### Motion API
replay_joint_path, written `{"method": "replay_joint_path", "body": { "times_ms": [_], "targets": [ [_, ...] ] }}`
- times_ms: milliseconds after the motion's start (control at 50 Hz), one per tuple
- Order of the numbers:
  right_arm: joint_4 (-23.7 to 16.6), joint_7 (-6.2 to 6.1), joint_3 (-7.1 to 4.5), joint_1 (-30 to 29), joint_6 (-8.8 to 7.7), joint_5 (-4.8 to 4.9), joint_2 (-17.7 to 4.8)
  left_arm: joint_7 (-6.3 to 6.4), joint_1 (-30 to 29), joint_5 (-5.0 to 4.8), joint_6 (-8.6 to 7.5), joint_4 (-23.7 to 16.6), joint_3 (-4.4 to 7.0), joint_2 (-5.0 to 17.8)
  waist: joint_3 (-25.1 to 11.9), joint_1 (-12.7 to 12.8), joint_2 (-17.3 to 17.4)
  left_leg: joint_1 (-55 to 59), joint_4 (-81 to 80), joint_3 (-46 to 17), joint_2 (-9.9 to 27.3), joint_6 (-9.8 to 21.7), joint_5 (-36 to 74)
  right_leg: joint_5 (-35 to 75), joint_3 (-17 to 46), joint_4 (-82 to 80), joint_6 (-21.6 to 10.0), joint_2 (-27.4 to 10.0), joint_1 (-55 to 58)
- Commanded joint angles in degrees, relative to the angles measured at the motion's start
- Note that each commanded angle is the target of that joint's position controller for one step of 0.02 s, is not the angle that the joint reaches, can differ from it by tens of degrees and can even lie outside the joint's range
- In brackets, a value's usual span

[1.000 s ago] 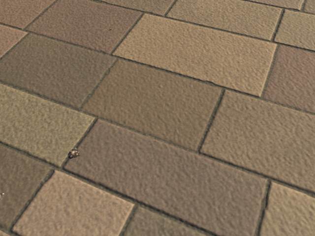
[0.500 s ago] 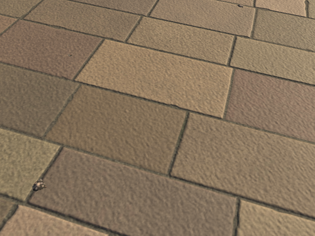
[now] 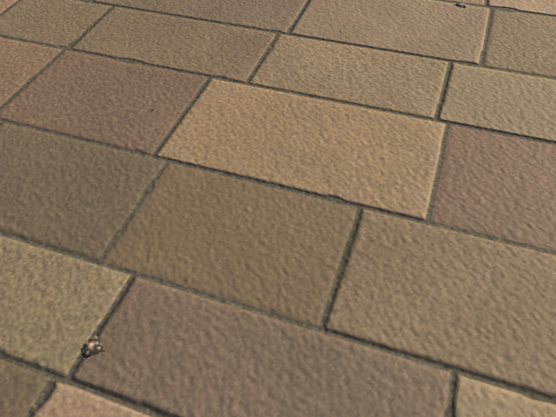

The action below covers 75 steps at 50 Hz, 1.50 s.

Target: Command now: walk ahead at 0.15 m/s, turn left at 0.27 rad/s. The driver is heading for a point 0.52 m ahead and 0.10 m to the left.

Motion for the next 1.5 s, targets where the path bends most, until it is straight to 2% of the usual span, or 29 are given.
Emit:
{"method": "replay_joint_path", "body": {
  "times_ms": [20,140,220,240,260,280,300,320,340,400,480,620,720,740,760,780,820,860,960,1060,1120,1160,1180,1200,1220,1260,1300,1380,1500],
  "targets": [
    [-5.2,0.05,-0.89,-6.4,-0.08,0.65,-3.6,0.88,5.2,0.08,0.84,-0.8,1.14,7.1,2.2,1.6,-4.5,-20.3,8.5,-0.4,1.5,0.1,1.0,60.8,9.7,-5.5,-7.1,-18.2,13.5],
    [-8.0,1.83,0.50,-11.0,1.31,0.17,-0.6,2.28,1.6,-1.01,1.52,-1.1,0.36,6.7,1.4,0.3,-9.1,-7.3,-11.5,7.9,-0.1,-1.0,13.3,61.2,-2.0,-4.7,-3.8,-12.2,4.0],
    [-4.6,1.67,-0.90,2.4,0.61,-0.86,-4.8,2.13,-1.9,-1.77,1.29,-2.5,1.10,8.7,-5.9,-6.5,-7.2,12.2,-22.1,7.2,-1.7,4.4,22.3,58.7,-4.2,17.2,-1.8,-11.8,-3.9],
    [-4.6,1.33,-2.25,5.7,0.13,-1.32,-9.3,1.58,-2.3,-1.75,0.93,-3.9,1.24,8.8,-8.3,-8.7,0.2,19.8,-27.3,-4.1,6.4,8.7,37.5,33.6,-6.8,34.2,0.9,-6.9,-12.7],
    [-6.7,1.25,-3.06,2.7,0.16,-0.82,-15.4,0.96,1.6,-0.96,1.38,-6.7,0.29,3.9,-12.6,-2.6,10.0,25.4,-27.2,-28.8,24.0,17.0,66.9,-15.2,-5.9,51.2,2.5,2.6,-24.8],
    [-5.8,1.45,-3.41,4.4,0.77,2.14,-14.2,0.70,2.4,0.62,2.76,-5.7,1.06,7.0,-14.7,-3.5,3.9,20.1,-29.2,-29.2,24.1,20.0,60.9,-13.2,2.1,53.2,2.1,-0.4,-22.0],
    [-7.5,0.92,-3.04,-1.4,1.48,1.64,-11.9,0.74,2.3,-0.02,3.45,-6.2,0.94,6.5,-8.9,-1.7,5.1,15.0,-32.6,-28.1,23.4,21.5,41.8,-10.3,1.7,53.8,2.3,-1.4,-26.1],
    [-8.6,0.62,-2.10,-5.7,2.14,1.10,-8.0,0.88,-1.6,0.18,3.58,-6.7,1.04,7.4,-1.7,-1.4,1.3,6.8,-36.6,-24.9,19.5,18.6,28.8,-6.8,1.6,49.3,2.7,-3.3,-27.3],
    [-9.4,0.28,-1.60,-8.5,2.42,0.56,-6.8,0.87,-3.7,0.18,3.80,-7.5,1.41,8.0,0.3,-0.4,1.0,3.0,-38.2,-21.6,15.3,15.4,23.7,-4.3,1.7,44.4,3.0,-4.3,-25.7],
    [-8.7,0.33,-1.98,-6.6,2.09,-0.22,-7.8,0.24,-1.7,0.37,4.99,-7.7,1.19,6.4,-3.3,0.8,1.4,0.6,-37.6,-16.0,10.2,12.2,25.2,-0.7,0.3,35.8,4.4,-3.5,-20.1],
    [-9.2,0.74,-2.85,-4.9,1.96,-0.25,-9.4,-0.71,-7.0,0.76,5.05,-10.6,1.53,6.9,-2.9,-1.0,5.4,1.9,-43.2,-22.8,9.6,11.8,-3.5,0.6,0.4,26.8,5.7,-3.4,-23.5],
    [-9.5,1.10,-3.62,-1.2,1.12,-0.63,-10.2,-1.25,-11.9,0.12,2.82,-13.4,1.28,6.5,-2.9,-3.0,5.0,5.0,-42.1,-27.0,9.8,11.1,-6.0,0.7,0.3,15.7,5.1,-2.1,-22.7],
    [-10.3,1.15,-2.98,-3.8,0.96,-0.59,-7.8,-0.23,-1.6,-0.78,1.10,-11.1,0.89,5.3,-1.3,3.0,2.6,-9.6,-35.6,-23.8,4.9,7.1,-8.8,5.2,-2.0,-6.5,0.6,-0.5,1.5],
    [-11.3,0.96,-2.21,-4.4,0.34,-0.14,-5.1,0.58,2.3,-0.19,0.49,-10.4,1.45,8.3,-1.2,4.4,-3.1,-17.3,-26.6,-19.0,1.7,4.2,-8.8,-1.2,5.5,-11.3,-0.9,-7.7,8.7],
    [-12.8,1.21,-0.59,-3.6,-0.67,0.83,0.3,1.07,5.0,0.63,0.21,-10.9,2.24,13.2,-4.8,4.3,-13.3,-22.5,-9.2,-7.7,-5.2,1.3,-5.5,-18.8,26.2,-19.2,-4.5,-22.4,13.1],
    [-13.4,1.30,-1.40,-6.8,-1.33,-0.65,-4.4,0.91,2.9,1.35,0.19,-9.8,3.67,16.5,2.9,3.2,-8.5,-29.6,-2.4,-6.3,-4.2,1.5,1.0,-24.9,36.2,-22.5,-8.3,-26.0,5.4],
    [-12.2,2.45,-1.93,-5.1,-2.06,-1.26,-6.8,-0.31,-1.3,-0.31,-0.52,-10.3,2.67,10.9,4.8,-0.6,-4.6,-28.4,1.3,-8.0,-0.3,0.6,9.2,-17.2,26.8,-21.0,-7.0,-20.1,3.2],
    [-10.9,3.22,-1.88,-3.8,-1.82,-1.97,-6.6,-0.80,-0.7,-0.75,-1.24,-9.9,2.18,8.9,2.5,-0.8,-7.1,-25.9,4.4,-4.8,0.4,-1.0,13.5,-4.6,17.1,-20.7,-5.4,-15.3,3.4],
    [-14.5,3.79,-0.22,-13.9,-1.23,-2.01,-3.4,-1.69,6.5,-1.05,-1.92,-6.3,2.02,7.0,2.7,2.1,-7.1,-27.4,-0.1,2.4,4.5,-3.2,19.1,18.4,8.7,-19.9,-7.1,-13.0,4.8],
    [-17.1,4.14,1.23,-21.7,-1.23,-1.04,-1.8,-1.54,10.4,-0.76,-1.66,-3.8,2.33,8.5,3.2,4.1,-8.8,-17.4,-15.2,7.2,4.1,-1.9,19.9,32.0,4.9,-17.5,-6.3,-13.3,4.2],
    [-15.8,3.02,0.82,-17.5,-1.55,-1.02,-3.0,-1.28,9.9,-0.77,-1.24,-2.7,2.37,9.3,1.8,1.1,-8.7,-7.3,-20.5,8.1,1.3,1.2,18.1,49.8,3.6,-10.7,-4.8,-14.7,5.2],
    [-10.8,1.62,-0.05,-3.2,-2.84,-1.94,-4.8,-1.02,9.3,-1.74,-0.96,-2.1,2.16,9.2,-6.0,-5.3,-6.4,11.9,-27.1,7.7,0.1,3.7,26.4,58.3,0.1,6.6,-2.0,-11.2,2.0],
    [-9.0,0.76,-0.84,5.7,-3.58,-3.24,-8.1,-0.94,8.7,-2.16,-1.16,-3.9,1.47,7.3,-12.9,-8.5,-2.9,27.1,-25.7,-2.2,10.9,5.7,31.9,38.6,-0.9,20.1,-0.8,-9.0,-8.9],
    [-8.4,0.51,-2.21,8.5,-3.26,-3.28,-14.3,-0.88,16.9,-4.24,-0.68,-4.6,-0.12,0.2,-22.9,-5.5,13.4,41.8,-25.8,-26.8,31.2,15.0,52.6,-10.2,-4.4,42.3,1.6,0.5,-25.0],
    [-7.9,0.62,-2.40,9.2,-2.64,0.34,-12.2,0.05,13.9,-2.21,0.14,-3.0,2.23,8.3,-22.7,-6.8,4.6,35.2,-27.1,-27.6,28.6,16.1,61.7,-9.6,2.6,47.5,0.9,0.2,-24.6],
    [-8.4,0.67,0.05,-1.3,-3.19,0.36,-4.3,-0.20,7.1,-1.53,0.16,-4.3,1.43,4.8,-8.0,-2.4,3.0,21.3,-30.4,-12.4,22.5,12.6,65.9,-3.8,2.4,43.7,0.8,-4.0,-26.7],
    [-7.7,0.24,1.17,-4.4,-3.39,0.52,-1.5,-0.96,6.9,-0.30,1.66,-3.7,1.55,4.2,-4.4,0.7,4.0,13.0,-34.5,-6.2,17.7,9.4,63.0,-0.7,1.1,37.9,1.7,-5.4,-22.5],
    [-5.5,0.15,1.49,-4.0,-4.46,0.14,-2.9,-1.51,7.9,-0.09,3.57,-2.2,1.17,1.4,-6.0,3.5,3.5,7.7,-35.8,-0.1,15.4,9.1,68.5,4.2,-0.9,29.6,3.0,-4.0,-15.7],
    [-1.7,-0.19,2.03,-0.4,-3.13,-0.17,-3.0,-0.25,-0.7,-0.46,4.61,-2.5,0.30,1.5,-4.7,0.7,5.3,5.6,-35.5,0.5,14.2,7.9,55.3,9.6,-2.9,14.0,2.5,-3.8,-11.0]
  ]
}}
